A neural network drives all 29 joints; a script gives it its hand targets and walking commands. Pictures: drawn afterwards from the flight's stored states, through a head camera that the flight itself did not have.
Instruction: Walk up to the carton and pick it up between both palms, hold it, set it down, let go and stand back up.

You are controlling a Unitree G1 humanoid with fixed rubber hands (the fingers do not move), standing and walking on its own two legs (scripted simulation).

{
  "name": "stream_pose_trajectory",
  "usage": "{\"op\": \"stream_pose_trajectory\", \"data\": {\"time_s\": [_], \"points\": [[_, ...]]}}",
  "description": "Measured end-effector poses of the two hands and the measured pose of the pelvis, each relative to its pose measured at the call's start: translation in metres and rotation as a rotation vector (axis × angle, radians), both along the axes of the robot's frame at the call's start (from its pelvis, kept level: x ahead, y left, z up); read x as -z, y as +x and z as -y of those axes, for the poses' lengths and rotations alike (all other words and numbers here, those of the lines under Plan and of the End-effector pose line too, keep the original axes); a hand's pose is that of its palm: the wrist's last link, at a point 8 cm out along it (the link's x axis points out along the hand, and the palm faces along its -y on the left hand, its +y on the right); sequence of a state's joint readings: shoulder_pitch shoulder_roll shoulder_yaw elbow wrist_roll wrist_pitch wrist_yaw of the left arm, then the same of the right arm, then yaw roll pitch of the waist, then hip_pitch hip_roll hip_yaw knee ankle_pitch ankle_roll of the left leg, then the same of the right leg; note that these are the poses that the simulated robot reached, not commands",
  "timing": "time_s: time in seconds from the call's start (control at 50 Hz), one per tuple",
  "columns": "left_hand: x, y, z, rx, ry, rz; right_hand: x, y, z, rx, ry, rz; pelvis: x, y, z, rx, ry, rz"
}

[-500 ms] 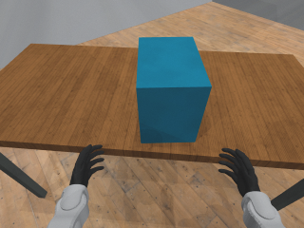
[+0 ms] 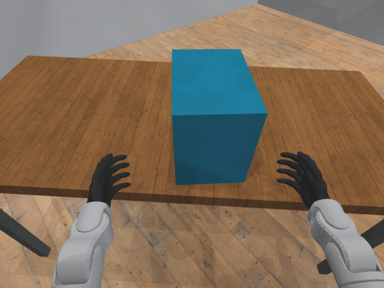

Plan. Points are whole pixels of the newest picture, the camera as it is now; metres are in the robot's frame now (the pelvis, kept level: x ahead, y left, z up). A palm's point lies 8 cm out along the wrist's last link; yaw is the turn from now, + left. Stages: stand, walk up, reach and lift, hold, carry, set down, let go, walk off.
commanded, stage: reach and lift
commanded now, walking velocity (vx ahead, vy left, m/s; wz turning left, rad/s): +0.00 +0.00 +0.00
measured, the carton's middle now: (208, 116) +0.51 -0.01 +0.07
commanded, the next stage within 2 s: none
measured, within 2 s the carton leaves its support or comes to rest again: neither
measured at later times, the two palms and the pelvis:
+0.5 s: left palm (100, 154) +0.31 +0.20 +0.14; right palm (307, 147) +0.34 -0.20 +0.14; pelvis -0.02 -0.01 +0.00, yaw +2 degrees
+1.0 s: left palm (100, 110) +0.38 +0.20 +0.19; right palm (300, 100) +0.42 -0.19 +0.19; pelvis -0.02 -0.01 +0.00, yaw +2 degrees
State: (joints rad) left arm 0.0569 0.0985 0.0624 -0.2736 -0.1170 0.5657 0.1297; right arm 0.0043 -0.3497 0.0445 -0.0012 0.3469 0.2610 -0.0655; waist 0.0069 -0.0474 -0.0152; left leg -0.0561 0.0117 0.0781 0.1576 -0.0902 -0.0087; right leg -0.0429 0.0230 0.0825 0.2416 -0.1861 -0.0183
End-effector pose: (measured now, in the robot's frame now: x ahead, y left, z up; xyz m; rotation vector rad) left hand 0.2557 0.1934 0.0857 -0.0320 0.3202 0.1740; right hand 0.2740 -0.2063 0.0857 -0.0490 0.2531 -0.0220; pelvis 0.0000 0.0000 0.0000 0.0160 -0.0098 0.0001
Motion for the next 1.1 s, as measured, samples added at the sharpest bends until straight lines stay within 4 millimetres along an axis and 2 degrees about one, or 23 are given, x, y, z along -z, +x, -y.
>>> {"op": "stream_pose_trajectory", "data": {"time_s": [0.12, 0.2, 0.34, 0.44, 0.54, 0.68, 0.76, 0.82, 0.88, 0.96, 1.1], "points": [[-0.011, 0.012, -0.001, -0.001, 0.005, -0.011, -0.002, 0.013, 0.002, 0.008, 0.009, -0.025, 0.0, -0.002, 0.004, -0.003, 0.001, 0.021], [-0.022, 0.02, -0.001, -0.005, 0.009, 0.001, -0.012, 0.022, -0.002, -0.015, 0.01, -0.003, 0.0, -0.005, 0.006, -0.008, 0.002, 0.027], [-0.032, 0.04, -0.006, -0.022, 0.0, -0.038, -0.021, 0.047, 0.002, 0.019, 0.019, -0.03, 0.001, -0.014, 0.009, -0.014, 0.003, 0.037], [-0.047, 0.052, -0.005, -0.024, -0.015, -0.005, -0.039, 0.061, -0.008, -0.002, 0.007, -0.002, 0.001, -0.018, 0.011, -0.027, 0.002, 0.023], [-0.057, 0.062, -0.004, -0.005, -0.01, -0.014, -0.06, 0.074, -0.007, 0.021, 0.004, 0.013, 0.001, -0.021, 0.01, -0.03, -0.001, 0.019], [-0.071, 0.083, -0.009, -0.024, 0.002, -0.015, -0.06, 0.095, -0.003, 0.046, 0.017, -0.065, 0.003, -0.028, 0.008, -0.026, -0.006, -0.01], [-0.087, 0.098, -0.004, -0.013, 0.012, 0.004, -0.064, 0.11, -0.006, 0.039, 0.022, -0.079, 0.002, -0.028, 0.006, -0.037, -0.01, -0.041], [-0.084, 0.107, 0.0, 0.003, -0.002, -0.04, -0.072, 0.118, -0.01, 0.026, 0.01, -0.071, 0.002, -0.025, 0.005, -0.035, -0.011, -0.048], [-0.085, 0.114, 0.0, -0.006, -0.002, -0.047, -0.087, 0.127, -0.015, 0.016, 0.016, -0.039, 0.002, -0.023, 0.005, -0.033, -0.01, -0.063], [-0.098, 0.123, -0.006, -0.036, 0.001, -0.016, -0.107, 0.142, -0.018, 0.021, 0.016, -0.018, 0.002, -0.022, 0.006, -0.035, -0.011, -0.086], [-0.112, 0.132, -0.016, -0.042, 0.017, -0.007, -0.11, 0.155, -0.02, 0.033, 0.015, -0.068, 0.001, -0.019, 0.008, -0.048, -0.017, -0.105]]}}
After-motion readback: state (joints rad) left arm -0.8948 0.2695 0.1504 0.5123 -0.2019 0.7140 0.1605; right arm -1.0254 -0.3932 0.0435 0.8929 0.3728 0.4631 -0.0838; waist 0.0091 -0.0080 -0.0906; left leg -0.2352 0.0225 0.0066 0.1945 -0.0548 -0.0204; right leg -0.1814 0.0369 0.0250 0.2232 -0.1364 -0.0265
